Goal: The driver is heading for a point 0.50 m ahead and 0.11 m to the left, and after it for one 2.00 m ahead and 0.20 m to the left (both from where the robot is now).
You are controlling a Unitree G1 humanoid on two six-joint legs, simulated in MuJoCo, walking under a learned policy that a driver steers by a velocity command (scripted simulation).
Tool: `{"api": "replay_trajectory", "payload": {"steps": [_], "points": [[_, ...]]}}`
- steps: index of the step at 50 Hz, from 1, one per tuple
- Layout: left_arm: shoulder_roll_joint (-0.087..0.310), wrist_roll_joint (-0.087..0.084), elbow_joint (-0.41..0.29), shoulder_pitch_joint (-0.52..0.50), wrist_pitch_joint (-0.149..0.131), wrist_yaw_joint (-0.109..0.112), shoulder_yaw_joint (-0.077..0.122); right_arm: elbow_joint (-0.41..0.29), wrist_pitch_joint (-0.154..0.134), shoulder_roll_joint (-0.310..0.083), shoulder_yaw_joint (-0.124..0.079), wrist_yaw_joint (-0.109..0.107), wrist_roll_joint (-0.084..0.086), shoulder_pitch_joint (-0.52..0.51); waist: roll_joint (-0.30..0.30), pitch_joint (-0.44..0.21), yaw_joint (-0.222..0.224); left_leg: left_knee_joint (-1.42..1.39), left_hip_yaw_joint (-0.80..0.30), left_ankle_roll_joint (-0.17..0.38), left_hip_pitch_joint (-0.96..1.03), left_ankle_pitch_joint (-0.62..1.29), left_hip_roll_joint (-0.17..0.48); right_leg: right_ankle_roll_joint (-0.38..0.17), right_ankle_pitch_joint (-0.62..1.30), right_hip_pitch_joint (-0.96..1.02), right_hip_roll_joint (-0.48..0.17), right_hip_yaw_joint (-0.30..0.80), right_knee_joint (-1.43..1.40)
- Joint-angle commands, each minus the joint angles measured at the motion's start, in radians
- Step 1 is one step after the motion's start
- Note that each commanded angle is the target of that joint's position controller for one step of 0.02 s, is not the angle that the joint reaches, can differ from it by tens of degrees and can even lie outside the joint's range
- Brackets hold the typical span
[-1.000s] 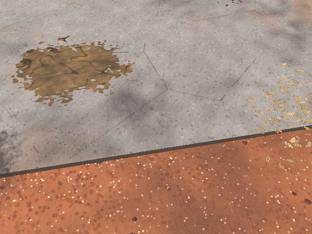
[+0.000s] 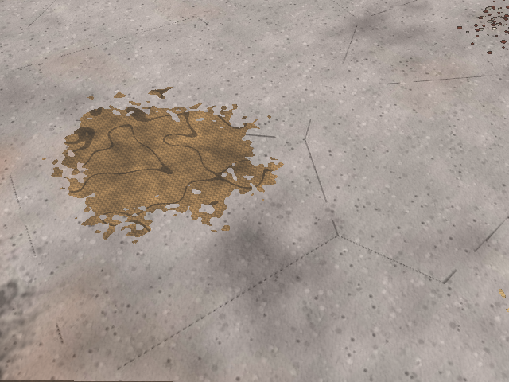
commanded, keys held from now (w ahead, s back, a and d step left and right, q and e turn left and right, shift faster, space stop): w+q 0.50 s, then w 0.24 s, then w+e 0.26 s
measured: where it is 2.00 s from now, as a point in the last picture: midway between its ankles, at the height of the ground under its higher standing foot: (242, 187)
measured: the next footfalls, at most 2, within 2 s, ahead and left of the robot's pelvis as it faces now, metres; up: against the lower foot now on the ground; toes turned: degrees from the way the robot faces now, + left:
left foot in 0.10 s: +0.23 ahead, +0.12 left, +0.00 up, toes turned +6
right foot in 0.58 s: +0.54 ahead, -0.03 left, +0.00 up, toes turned +23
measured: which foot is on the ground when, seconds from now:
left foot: up 0.00-0.08, down 0.10-0.58, up 0.60-1.00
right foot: down 0.00-0.08, up 0.10-0.56, down 0.58-1.00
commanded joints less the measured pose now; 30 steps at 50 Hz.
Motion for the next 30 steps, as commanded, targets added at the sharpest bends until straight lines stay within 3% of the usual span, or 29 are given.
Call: {"api": "replay_trajectory", "payload": {"steps": [1, 3, 4, 5, 6, 7, 8, 9, 10, 11, 13, 15, 20, 22, 25, 27, 28, 29, 30], "points": [[0.19, -0.01, -0.036, 0.006, 0.019, 0.013, 0.044, -0.133, -0.014, -0.073, -0.016, 0.022, 0.003, -0.116, -0.088, 0.057, -0.01, -0.038, 0.064, 0.039, -0.039, -0.123, -0.035, -0.118, 0.732, 0.049, -0.333, 0.046, 0.066], [0.219, -0.011, -0.047, -0.016, 0.036, 0.024, 0.052, -0.125, -0.007, -0.121, -0.044, 0.025, 0.003, 0.002, -0.133, -0.039, -0.086, -0.029, 0.125, 0.082, 0.15, -0.221, -0.113, -0.094, 1.061, 0.051, -0.323, 0.016, 0.273], [0.219, -0.014, -0.054, -0.035, 0.042, 0.029, 0.049, -0.091, -0.006, -0.169, -0.072, 0.016, 0.005, 0.154, -0.119, -0.119, -0.172, -0.091, 0.127, 0.119, 0.368, -0.173, -0.154, -0.066, 1.067, -0.026, -0.29, -0.008, 0.475], [0.192, -0.002, -0.074, -0.027, 0.034, 0.033, 0.036, -0.058, 0.004, -0.254, -0.107, -0.005, 0.004, 0.319, -0.023, -0.22, -0.241, -0.121, -0.063, 0.179, 0.686, -0.157, -0.052, -0.025, 0.788, -0.268, -0.248, -0.01, 0.777], [0.032, 0.026, -0.122, 0.079, 0.001, 0.009, -0.015, -0.063, -0.002, -0.348, -0.119, -0.01, 0.009, 0.297, 0.229, -0.309, -0.114, -0.198, -0.631, 0.373, 1.039, -0.291, 0.203, 0.035, -0.204, -0.741, -0.028, 0.083, 1.125], [0.117, -0.008, -0.131, -0.026, -0.043, -0.009, -0.003, -0.084, -0.012, -0.258, -0.094, -0.01, -0.001, 0.339, 0.113, -0.412, -0.191, -0.327, -0.813, 0.39, 1.099, -0.361, 0.247, 0.016, -0.267, -0.856, -0.019, 0.3, 1.223], [0.159, -0.042, -0.165, -0.126, -0.064, -0.018, 0.009, -0.08, -0.02, -0.21, -0.08, -0.01, -0.01, 0.301, 0.068, -0.269, -0.201, -0.344, -0.657, 0.334, 1.005, -0.282, 0.215, -0.008, -0.176, -0.925, -0.07, 0.311, 1.199], [0.145, -0.033, -0.172, -0.144, -0.074, -0.014, 0.003, -0.091, -0.024, -0.188, -0.073, -0.011, -0.006, 0.234, -0.022, -0.18, -0.154, -0.345, -0.534, 0.299, 0.852, -0.184, 0.172, -0.016, -0.091, -0.893, -0.114, 0.304, 1.109], [0.147, -0.009, -0.162, -0.146, -0.071, -0.007, 0.009, -0.107, -0.023, -0.158, -0.064, -0.012, -0.007, 0.165, -0.055, -0.116, -0.112, -0.361, -0.441, 0.277, 0.709, -0.074, 0.134, -0.007, -0.051, -0.831, -0.142, 0.296, 1.021], [0.155, 0.0, -0.16, -0.124, -0.059, -0.006, 0.016, -0.125, -0.024, -0.139, -0.055, -0.016, -0.019, 0.129, -0.03, -0.098, -0.076, -0.383, -0.394, 0.271, 0.616, 0.0, 0.11, 0.002, -0.022, -0.759, -0.162, 0.302, 0.98], [0.137, 0.011, -0.163, -0.098, -0.034, -0.006, 0.018, -0.134, -0.026, -0.147, -0.057, -0.022, -0.014, 0.114, -0.025, -0.077, -0.047, -0.418, -0.346, 0.275, 0.517, 0.069, 0.085, 0.036, 0.002, -0.711, -0.164, 0.286, 0.901], [0.111, 0.019, -0.182, -0.14, -0.019, -0.001, 0.01, -0.129, -0.028, -0.175, -0.065, -0.035, -0.009, 0.134, -0.019, -0.048, -0.05, -0.435, -0.287, 0.271, 0.446, 0.107, 0.06, 0.07, 0.076, -0.711, -0.152, 0.265, 0.792], [0.076, 0.009, -0.233, -0.325, -0.025, -0.011, -0.008, -0.105, -0.014, -0.196, -0.073, -0.054, -0.001, 0.206, 0.033, -0.021, -0.125, -0.409, -0.226, 0.187, 0.381, -0.044, -0.016, 0.086, 0.398, -0.61, -0.074, 0.245, 0.42], [0.092, -0.002, -0.251, -0.366, -0.031, -0.017, -0.004, -0.091, -0.01, -0.197, -0.074, -0.054, 0.004, 0.239, 0.047, -0.019, -0.14, -0.384, -0.274, 0.176, 0.411, -0.097, 0.005, 0.078, 0.414, -0.588, -0.059, 0.261, 0.363], [0.134, -0.006, -0.26, -0.364, -0.045, -0.027, 0.012, -0.085, -0.002, -0.184, -0.073, -0.06, 0.006, 0.251, 0.068, -0.023, -0.125, -0.298, -0.369, 0.16, 0.507, -0.136, 0.044, 0.048, 0.325, -0.571, -0.054, 0.293, 0.297], [0.149, -0.004, -0.236, -0.278, -0.055, -0.029, 0.024, -0.086, 0.004, -0.17, -0.07, -0.062, 0.0, 0.234, 0.099, -0.043, -0.079, -0.229, -0.383, 0.14, 0.54, -0.076, 0.051, 0.011, 0.276, -0.481, -0.054, 0.266, 0.264], [0.171, 0.006, -0.212, -0.189, -0.061, -0.025, 0.038, -0.088, 0.004, -0.137, -0.058, -0.06, -0.004, 0.234, 0.091, -0.096, -0.039, -0.13, -0.351, 0.113, 0.529, 0.005, 0.005, -0.02, 0.278, -0.341, -0.063, 0.258, 0.242], [0.215, 0.022, -0.199, -0.052, -0.064, -0.02, 0.049, -0.103, 0.001, -0.088, -0.037, -0.056, -0.017, 0.236, 0.014, -0.223, 0.021, 0.118, -0.283, 0.076, 0.43, -0.085, -0.049, -0.084, 0.248, -0.106, -0.204, 0.392, 0.266], [0.305, 0.03, -0.155, 0.069, -0.051, -0.021, 0.075, -0.109, -0.01, -0.023, -0.017, -0.054, 0.008, 0.401, -0.309, -0.353, -0.028, 0.468, -0.158, -0.008, 0.071, -0.496, -0.201, -0.27, 0.08, 0.248, -0.418, 0.842, 0.204]]}}
Velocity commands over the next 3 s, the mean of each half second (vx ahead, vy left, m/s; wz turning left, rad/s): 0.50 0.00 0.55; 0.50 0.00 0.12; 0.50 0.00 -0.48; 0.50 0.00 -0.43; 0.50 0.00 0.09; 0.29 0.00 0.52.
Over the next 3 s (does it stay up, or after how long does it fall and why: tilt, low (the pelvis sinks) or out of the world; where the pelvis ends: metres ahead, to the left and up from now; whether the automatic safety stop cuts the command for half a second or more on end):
stays up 1.55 0.07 0.00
